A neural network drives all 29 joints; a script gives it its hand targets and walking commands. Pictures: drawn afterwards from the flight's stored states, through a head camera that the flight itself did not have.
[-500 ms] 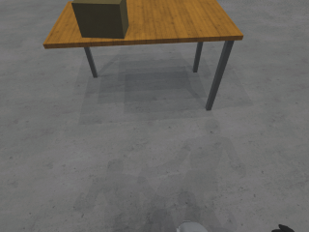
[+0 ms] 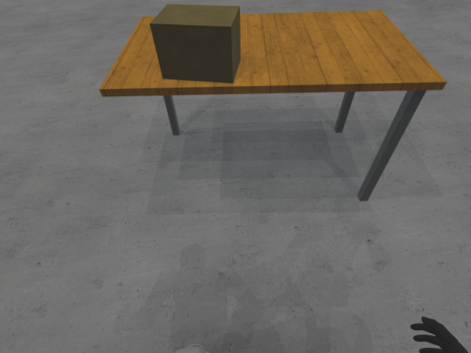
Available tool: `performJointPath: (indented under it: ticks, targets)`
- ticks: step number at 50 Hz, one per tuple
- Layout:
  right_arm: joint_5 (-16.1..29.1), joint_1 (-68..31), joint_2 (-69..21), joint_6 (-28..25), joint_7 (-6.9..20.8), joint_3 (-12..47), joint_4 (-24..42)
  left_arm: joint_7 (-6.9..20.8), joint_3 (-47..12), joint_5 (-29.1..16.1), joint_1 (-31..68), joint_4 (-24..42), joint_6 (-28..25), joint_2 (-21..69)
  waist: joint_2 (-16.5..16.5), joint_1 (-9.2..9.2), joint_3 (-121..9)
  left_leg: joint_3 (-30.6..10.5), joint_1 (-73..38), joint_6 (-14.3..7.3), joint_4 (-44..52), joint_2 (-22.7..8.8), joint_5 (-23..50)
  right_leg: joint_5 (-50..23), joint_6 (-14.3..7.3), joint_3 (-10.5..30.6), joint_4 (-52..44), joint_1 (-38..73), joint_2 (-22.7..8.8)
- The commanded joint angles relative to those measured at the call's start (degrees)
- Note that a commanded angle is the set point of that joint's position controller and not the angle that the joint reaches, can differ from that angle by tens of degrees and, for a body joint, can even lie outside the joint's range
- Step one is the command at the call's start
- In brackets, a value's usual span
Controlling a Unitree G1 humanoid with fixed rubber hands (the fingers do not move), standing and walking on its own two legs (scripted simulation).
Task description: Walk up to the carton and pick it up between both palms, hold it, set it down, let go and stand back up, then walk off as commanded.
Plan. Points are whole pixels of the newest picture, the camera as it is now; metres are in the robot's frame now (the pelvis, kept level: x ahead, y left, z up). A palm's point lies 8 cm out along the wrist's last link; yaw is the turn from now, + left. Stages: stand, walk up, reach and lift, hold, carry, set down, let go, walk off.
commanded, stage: walk up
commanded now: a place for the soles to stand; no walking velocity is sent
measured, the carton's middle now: (200, 43) +1.04 +0.13 +0.05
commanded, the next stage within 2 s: none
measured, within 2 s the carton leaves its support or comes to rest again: neither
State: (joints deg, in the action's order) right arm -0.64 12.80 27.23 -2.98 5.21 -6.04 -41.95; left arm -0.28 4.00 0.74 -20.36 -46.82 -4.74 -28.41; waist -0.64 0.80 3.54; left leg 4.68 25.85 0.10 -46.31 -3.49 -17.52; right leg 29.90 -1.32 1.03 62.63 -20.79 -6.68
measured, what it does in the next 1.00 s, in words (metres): walks ahead: right foot, then left foot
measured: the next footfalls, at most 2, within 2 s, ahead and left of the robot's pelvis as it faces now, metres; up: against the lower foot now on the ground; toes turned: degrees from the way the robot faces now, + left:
right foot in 0.22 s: +0.19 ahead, -0.10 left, +0.00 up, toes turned -7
left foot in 0.58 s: +0.30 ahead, +0.22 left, +0.00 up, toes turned +0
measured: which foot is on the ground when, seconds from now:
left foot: down 0.00-0.24, up 0.26-0.56, down 0.58-1.00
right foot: up 0.00-0.20, down 0.22-0.60, up 0.62-0.86, down 0.88-1.00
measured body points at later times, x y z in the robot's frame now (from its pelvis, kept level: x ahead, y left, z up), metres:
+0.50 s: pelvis +0.14 +0.04 +0.01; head +0.16 +0.01 +0.46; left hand +0.19 +0.41 -0.04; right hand +0.25 -0.29 -0.10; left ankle +0.24 +0.20 -0.67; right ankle +0.15 -0.10 -0.70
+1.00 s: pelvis +0.23 +0.09 +0.00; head +0.26 +0.09 +0.45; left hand +0.38 +0.40 -0.10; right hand +0.28 -0.26 -0.10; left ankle +0.26 +0.22 -0.70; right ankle +0.27 -0.03 -0.70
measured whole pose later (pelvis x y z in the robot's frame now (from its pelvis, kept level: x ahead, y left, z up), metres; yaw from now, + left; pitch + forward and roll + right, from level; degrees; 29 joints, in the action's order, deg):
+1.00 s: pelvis +0.23 +0.09 +0.00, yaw -4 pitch -2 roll +0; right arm 0.4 14.1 25.9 -2.2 -1.2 -2.8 -48.4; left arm 0.2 3.1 1.3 -9.2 -49.1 -2.1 -24.6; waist 0.1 -1.3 5.7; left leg 2.3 24.2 -1.6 -51.2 -3.7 -28.7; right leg 21.1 -1.2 -2.7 48.8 -26.1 -1.2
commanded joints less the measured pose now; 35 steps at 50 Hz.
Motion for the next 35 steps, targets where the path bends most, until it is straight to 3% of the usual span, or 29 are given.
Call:
performJointPath:
  ticks: [1,2,4,6,8,9,10,11,12,13,14,15,17,19,21,24,26,27,28,29,30,31,32,33,35]
  targets:
    - [0.82,5.73,15.47,-0.76,-1.97,-3.35,2.52,-0.48,2.62,-1.17,2.78,3.53,-1.95,-12.13,-4.39,-3.71,1.72,-30.89,-13.77,-16.45,27.85,-17.61,-7.44,-3.82,-1.12,1.33,8.88,-21.35,0.29]
    - [0.67,5.82,14.16,-0.92,-2.25,-2.85,2.40,-0.38,2.87,-0.96,1.15,2.60,-2.14,-11.44,-6.54,-2.86,2.07,-25.15,-11.10,-15.17,25.59,-15.78,2.03,-4.60,-1.09,0.60,4.38,-18.24,-0.57]
    - [0.04,4.56,13.34,-0.90,-2.08,-2.34,2.87,0.40,2.60,-0.88,-1.32,1.62,-1.95,-9.40,-10.69,-2.07,0.73,-16.37,-8.06,-15.07,23.93,-12.53,7.81,-4.24,-0.38,-2.60,-5.28,-10.98,0.64]
    - [-0.53,5.27,13.44,-0.77,-1.80,-2.34,3.59,0.85,2.65,-0.78,0.11,2.25,-1.98,-8.36,-13.21,-2.63,-0.46,-15.18,-8.01,-16.30,23.16,-13.28,10.67,-3.04,-0.17,-4.48,-12.03,-7.93,2.11]
    - [-0.39,3.77,13.24,-0.37,-1.48,-2.23,4.57,0.77,2.90,-0.67,-0.98,1.98,-2.27,-7.87,-12.42,-1.00,-2.55,-13.06,-5.51,-15.42,19.92,-12.66,10.17,-7.76,-0.71,-5.90,-19.58,-1.04,3.94]
    - [-0.16,2.17,12.66,0.08,-1.29,-2.01,5.34,0.58,3.27,-0.51,-3.55,0.92,-2.48,-7.58,-10.25,0.84,-3.93,-10.39,-1.97,-13.85,15.51,-10.89,7.07,-13.29,-0.88,-7.39,-24.79,5.84,5.56]
    - [-0.06,1.63,10.31,0.37,-1.23,-1.25,6.34,0.19,4.15,-0.19,-7.21,-0.24,-2.67,-8.84,-6.28,2.70,-6.00,-8.16,3.70,-11.24,8.71,-8.66,1.68,-15.94,-1.25,-6.02,-27.99,15.19,6.77]
    - [-0.10,2.36,7.05,0.45,-1.32,-0.17,7.29,-0.45,5.95,0.35,-11.70,-1.06,-2.89,-12.65,3.33,5.82,-7.60,-4.46,13.25,-7.42,-4.59,-4.03,-2.93,-7.94,-2.96,3.86,-32.88,24.69,3.11]
    - [-0.08,2.03,4.25,0.59,-1.62,0.74,9.16,-1.20,7.32,1.18,-13.61,0.83,-3.31,-18.97,16.66,7.34,-8.64,-3.06,24.77,-3.37,-21.07,3.61,-16.67,6.35,-9.52,35.58,-45.45,27.17,-16.33]
    - [-0.72,0.45,11.01,1.72,-2.47,-1.12,7.55,-1.23,7.26,0.36,-8.81,1.81,-2.80,-19.92,7.17,6.14,-5.62,-11.97,25.79,-2.66,-24.40,0.34,-18.08,19.71,-15.18,44.49,-49.30,20.11,-22.63]
    - [-0.07,1.64,13.42,1.80,-2.45,-1.74,5.70,-1.30,6.44,-0.58,-4.87,2.94,-2.92,-17.85,0.73,3.77,-1.89,-14.57,24.84,-2.44,-24.22,-1.64,-12.06,18.15,-15.19,38.44,-47.86,17.30,-20.48]
    - [-0.02,3.57,12.65,1.37,-2.48,-1.73,4.62,-1.38,5.63,-0.77,-2.72,3.22,-3.07,-15.89,-0.11,2.19,0.41,-13.66,24.14,-2.14,-23.21,-1.97,-7.96,7.60,-14.09,31.24,-44.85,15.61,-17.22]
    - [-0.63,6.64,11.21,0.88,-2.44,-1.97,2.83,-1.12,5.24,-0.53,-0.76,3.24,-3.21,-13.95,4.05,0.07,1.04,-12.07,18.75,-1.35,-19.20,-3.43,-5.25,-4.89,-13.20,21.60,-42.75,9.82,-13.95]
    - [-0.81,7.66,10.42,1.12,-1.73,-1.87,1.62,-0.58,5.06,-0.23,0.11,3.54,-3.40,-13.65,6.80,-0.51,0.53,-8.78,13.75,-0.78,-16.08,-3.73,-3.17,-11.60,-13.10,14.98,-41.65,5.28,-12.16]
    - [-0.65,5.30,9.42,1.40,-0.96,-1.69,2.21,-0.34,5.23,0.30,0.41,3.83,-3.34,-14.14,10.37,0.07,0.95,-6.23,10.93,-0.49,-10.04,-4.31,-2.96,-9.85,-12.96,11.43,-41.54,2.07,-10.69]
    - [-0.22,2.64,8.78,1.22,-0.17,-1.76,2.44,-0.12,5.18,0.78,1.68,4.43,-2.98,-15.05,12.95,0.28,0.19,-3.43,3.22,-0.64,-1.81,-3.40,-0.26,-2.70,-11.32,7.92,-40.73,-2.68,-8.69]
    - [0.25,4.35,8.83,0.80,-0.63,-2.06,0.91,0.00,4.37,0.68,4.47,4.70,-2.05,-14.75,13.16,-1.80,-0.76,0.11,-5.98,-0.69,2.44,-0.91,2.47,-1.96,-9.60,5.09,-37.55,-7.90,-7.86]
    - [0.16,6.95,9.34,0.55,-1.17,-2.46,-0.30,0.07,3.77,0.73,5.44,4.73,-1.42,-13.94,11.74,-3.68,-1.88,1.65,-12.33,-0.86,4.47,0.81,3.06,-3.60,-8.26,3.29,-32.90,-10.91,-6.97]
    - [0.02,10.30,10.03,0.26,-1.95,-2.93,-1.73,0.02,2.81,1.00,4.53,4.48,-0.81,-11.83,7.46,-5.23,-3.13,1.83,-17.87,-1.04,5.93,2.80,0.57,-5.44,-6.78,1.73,-25.24,-13.27,-5.61]
    - [-0.17,14.19,11.80,-0.15,-2.76,-3.62,-2.87,0.01,1.40,1.24,2.04,4.29,-0.28,-8.32,-1.60,-6.99,-4.79,-1.44,-22.27,-1.91,10.63,2.49,-4.93,-6.06,-4.87,-1.99,-11.63,-15.02,-2.80]
    - [-0.73,16.32,16.86,-0.67,-3.53,-4.50,-1.82,-0.02,0.22,0.30,0.21,5.38,-0.32,-4.24,-17.46,-7.50,-5.52,-28.81,-23.48,-7.59,23.76,-12.91,-15.13,-2.22,-0.51,-6.33,6.50,-23.28,4.09]
    - [0.92,12.69,20.78,-0.77,-3.31,-4.93,-0.43,-1.00,1.29,-0.05,1.38,5.03,0.13,-9.71,-14.75,-6.37,-6.38,-47.36,-17.95,-17.14,31.59,-23.30,-17.27,5.98,-1.36,-0.87,9.38,-24.95,4.60]
    - [1.08,9.80,20.37,-0.80,-3.53,-4.72,-0.07,-1.38,1.83,0.03,5.59,4.73,0.06,-12.12,-6.16,-5.56,-1.35,-46.31,-12.04,-19.01,31.92,-23.64,-16.36,2.56,-0.93,2.96,10.87,-24.17,1.88]
    - [0.90,7.87,17.93,-1.14,-3.93,-3.85,0.23,-1.04,2.17,-0.25,4.37,3.39,-0.07,-12.02,-2.75,-3.97,0.24,-37.59,-12.15,-17.18,27.34,-20.33,-8.69,-0.15,-0.77,3.42,9.52,-22.38,1.07]
    - [0.47,6.16,15.36,-1.50,-4.83,-2.50,0.19,-0.80,2.33,-0.14,0.91,1.59,-0.25,-10.34,-5.78,-2.03,0.21,-26.09,-9.86,-14.99,21.09,-16.66,10.25,-1.54,-0.76,1.61,3.40,-18.06,-0.06]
